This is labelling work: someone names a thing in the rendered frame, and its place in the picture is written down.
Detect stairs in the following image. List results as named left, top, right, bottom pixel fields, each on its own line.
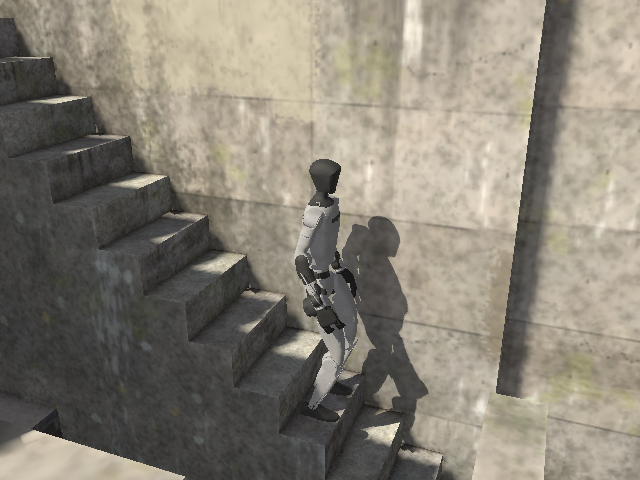
left=0, top=18, right=443, bottom=480

